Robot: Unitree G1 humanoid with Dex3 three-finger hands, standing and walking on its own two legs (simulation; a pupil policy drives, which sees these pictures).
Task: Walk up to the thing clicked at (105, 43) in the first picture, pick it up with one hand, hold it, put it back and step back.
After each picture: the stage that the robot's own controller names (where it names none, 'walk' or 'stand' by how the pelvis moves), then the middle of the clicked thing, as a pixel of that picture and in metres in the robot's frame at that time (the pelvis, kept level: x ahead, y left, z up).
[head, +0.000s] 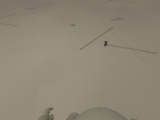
stand; (105, 43) +1.69 -0.37 -0.72
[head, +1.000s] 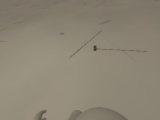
walk; (95, 48) +1.59 +0.03 -0.69
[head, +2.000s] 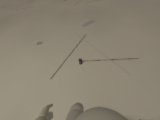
walk; (80, 61) +1.04 +0.26 -0.71
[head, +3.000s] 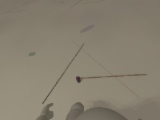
walk; (78, 79) +0.64 +0.25 -0.72
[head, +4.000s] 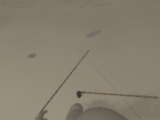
walk; (78, 94) +0.41 +0.18 -0.71
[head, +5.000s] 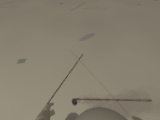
stand; (74, 102) +0.33 +0.17 -0.72
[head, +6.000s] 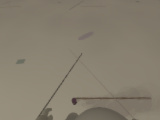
stand; (74, 101) +0.33 +0.18 -0.73
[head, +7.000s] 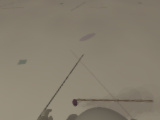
stand; (74, 102) +0.32 +0.18 -0.73
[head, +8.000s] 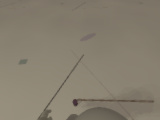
stand; (75, 102) +0.32 +0.17 -0.73
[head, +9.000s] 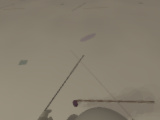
go down; (75, 103) +0.31 +0.18 -0.73
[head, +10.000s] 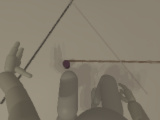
go down; (66, 64) +0.40 +0.20 -0.36
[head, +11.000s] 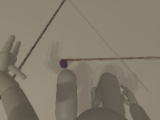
go down; (63, 64) +0.39 +0.22 -0.31
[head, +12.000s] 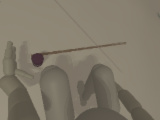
close in; (37, 60) +0.38 +0.26 -0.22
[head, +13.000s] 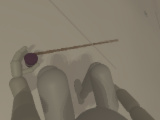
close; (31, 60) +0.38 +0.27 -0.21
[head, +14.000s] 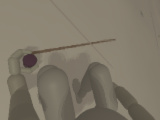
lift; (29, 61) +0.36 +0.26 -0.22
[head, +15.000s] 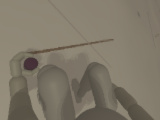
lift; (30, 65) +0.34 +0.26 -0.22
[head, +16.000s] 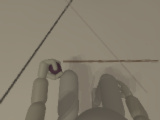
lift; (56, 70) +0.30 +0.24 -0.08
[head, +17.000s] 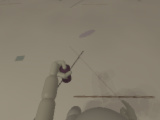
hold; (65, 74) +0.33 +0.17 +0.04
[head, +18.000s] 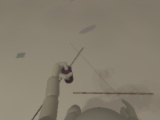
hold; (67, 75) +0.33 +0.17 -0.01
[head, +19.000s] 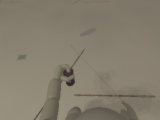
hold; (69, 77) +0.32 +0.16 -0.01
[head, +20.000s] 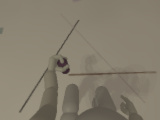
crouch; (64, 66) +0.38 +0.19 -0.08
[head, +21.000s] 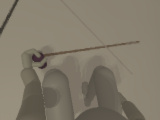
lower; (40, 61) +0.38 +0.27 -0.20
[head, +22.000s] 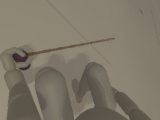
lower; (22, 60) +0.38 +0.29 -0.22
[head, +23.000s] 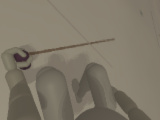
lower; (23, 60) +0.38 +0.29 -0.22
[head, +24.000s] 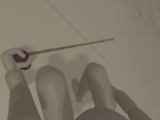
lower; (23, 60) +0.38 +0.29 -0.22
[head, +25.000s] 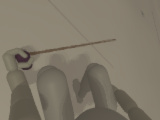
rest; (24, 61) +0.37 +0.29 -0.22
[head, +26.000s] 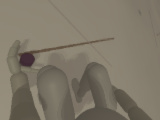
withdraw; (26, 62) +0.36 +0.28 -0.22
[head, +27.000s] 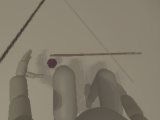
stand; (52, 63) +0.36 +0.26 -0.26
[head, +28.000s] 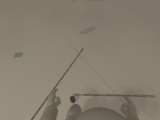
stand; (72, 99) +0.32 +0.17 -0.64
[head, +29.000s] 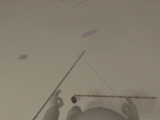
stand; (73, 100) +0.33 +0.19 -0.66
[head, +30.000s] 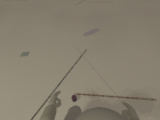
stand; (74, 98) +0.33 +0.18 -0.68
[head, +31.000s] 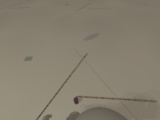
walk; (76, 100) +0.35 +0.17 -0.72
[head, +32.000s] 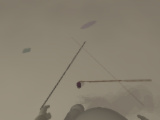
walk; (78, 85) +0.48 +0.17 -0.71
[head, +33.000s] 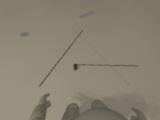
walk; (75, 67) +0.72 +0.18 -0.71
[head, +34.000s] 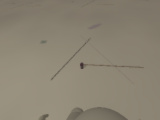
stand; (81, 65) +0.97 +0.21 -0.71
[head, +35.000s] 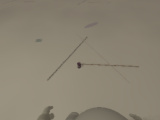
stand; (79, 65) +0.96 +0.20 -0.72
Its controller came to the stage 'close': yes
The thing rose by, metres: 0.70
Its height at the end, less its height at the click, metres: +0.00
